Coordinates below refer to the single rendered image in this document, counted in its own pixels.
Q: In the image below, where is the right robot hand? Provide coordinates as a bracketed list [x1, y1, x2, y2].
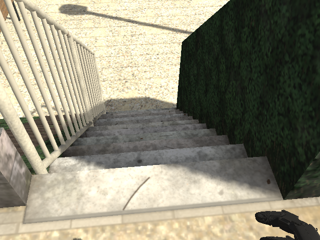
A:
[255, 210, 320, 240]

